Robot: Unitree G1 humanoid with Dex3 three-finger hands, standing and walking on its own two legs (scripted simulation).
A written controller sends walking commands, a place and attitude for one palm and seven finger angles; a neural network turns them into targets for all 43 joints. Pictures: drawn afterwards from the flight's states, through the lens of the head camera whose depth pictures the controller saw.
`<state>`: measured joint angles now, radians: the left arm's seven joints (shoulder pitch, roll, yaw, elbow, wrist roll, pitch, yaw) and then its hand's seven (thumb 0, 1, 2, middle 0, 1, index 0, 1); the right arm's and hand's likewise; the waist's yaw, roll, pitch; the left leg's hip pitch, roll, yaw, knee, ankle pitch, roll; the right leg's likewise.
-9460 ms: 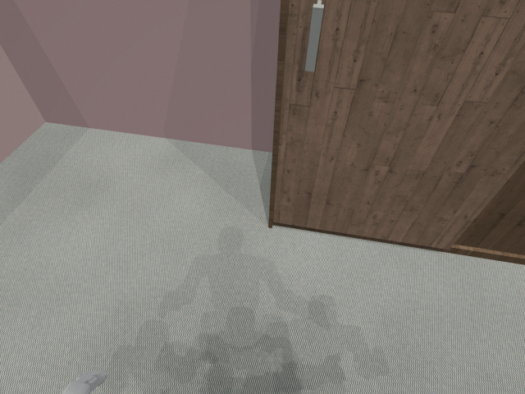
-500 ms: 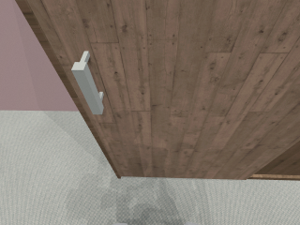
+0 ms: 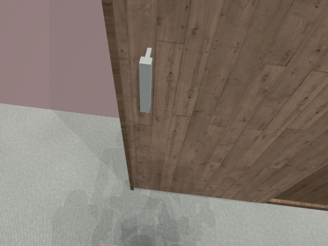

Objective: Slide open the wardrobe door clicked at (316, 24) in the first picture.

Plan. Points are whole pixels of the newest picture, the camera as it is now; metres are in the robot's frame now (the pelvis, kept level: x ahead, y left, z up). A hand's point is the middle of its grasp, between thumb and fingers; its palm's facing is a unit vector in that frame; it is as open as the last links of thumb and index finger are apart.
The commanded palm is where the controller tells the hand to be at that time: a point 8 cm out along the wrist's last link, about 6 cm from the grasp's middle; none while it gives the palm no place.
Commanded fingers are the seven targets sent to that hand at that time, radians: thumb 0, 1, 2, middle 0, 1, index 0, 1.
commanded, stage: come to a stop and stand still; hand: left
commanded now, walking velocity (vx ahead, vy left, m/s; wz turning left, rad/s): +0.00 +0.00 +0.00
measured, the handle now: (147, 81) +0.47 +0.10 +0.14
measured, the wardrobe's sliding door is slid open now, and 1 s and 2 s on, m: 0.00 0.00 0.00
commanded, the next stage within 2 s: look again from close up in 0.82 s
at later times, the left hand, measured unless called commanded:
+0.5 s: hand out of the picture -0.05 +0.15 -0.18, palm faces +0.01 -0.99 -0.14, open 7.3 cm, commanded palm none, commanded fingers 0.00 0.90 0.90 -0.20 -0.30 -0.20 -0.30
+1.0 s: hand out of the picture -0.01 +0.16 -0.18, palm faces +0.02 -0.98 -0.19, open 7.3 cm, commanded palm none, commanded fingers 0.00 0.90 0.90 -0.20 -0.30 -0.20 -0.30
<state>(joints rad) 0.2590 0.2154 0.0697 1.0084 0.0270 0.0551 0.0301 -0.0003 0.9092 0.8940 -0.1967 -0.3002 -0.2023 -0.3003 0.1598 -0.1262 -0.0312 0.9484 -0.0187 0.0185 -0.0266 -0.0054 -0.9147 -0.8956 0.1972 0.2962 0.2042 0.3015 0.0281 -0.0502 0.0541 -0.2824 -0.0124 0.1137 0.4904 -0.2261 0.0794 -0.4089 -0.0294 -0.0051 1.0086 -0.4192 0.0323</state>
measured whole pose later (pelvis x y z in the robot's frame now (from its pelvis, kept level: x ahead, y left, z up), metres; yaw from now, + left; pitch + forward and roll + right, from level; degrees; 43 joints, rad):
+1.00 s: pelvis -0.01 +0.00 -0.01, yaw -1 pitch +0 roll +0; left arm 0.34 0.12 -0.01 1.07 0.01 -0.04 0.05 0.00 0.91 0.89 -0.20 -0.30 -0.20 -0.30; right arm 0.32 -0.15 0.00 1.08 -0.02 -0.01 -0.02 0.03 -0.93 -0.90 0.19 0.30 0.20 0.30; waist -0.01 0.02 0.00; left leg -0.31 -0.02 0.12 0.55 -0.24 0.08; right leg -0.16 -0.02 -0.06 0.53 -0.37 0.00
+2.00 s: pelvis -0.04 -0.02 -0.03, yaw +1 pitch +4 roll +0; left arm 0.24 0.23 0.16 0.17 -0.24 -0.42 -0.19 0.00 0.75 0.82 -0.21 -0.40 -0.21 -0.41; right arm 0.21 -0.22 0.00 0.68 0.03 -0.20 -0.02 0.01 -0.90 -0.90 0.20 0.30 0.20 0.30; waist -0.05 0.00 -0.10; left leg -0.56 -0.01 0.09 0.76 -0.27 0.05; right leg -0.46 0.01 -0.05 0.81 -0.43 -0.04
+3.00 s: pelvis -0.02 +0.01 -0.01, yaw +3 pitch +1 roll -3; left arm 0.08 0.43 0.39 0.02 -0.38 -0.05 -0.41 -0.01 -0.41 0.34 -0.29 -1.14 -0.30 -1.14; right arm 0.22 -0.25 0.06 0.58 0.08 -0.24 -0.09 0.01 -0.90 -0.90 0.20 0.30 0.20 0.30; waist 0.04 0.03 -0.04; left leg -0.41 -0.02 0.05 0.65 -0.26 0.08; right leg -0.24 0.01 -0.09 0.58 -0.36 -0.01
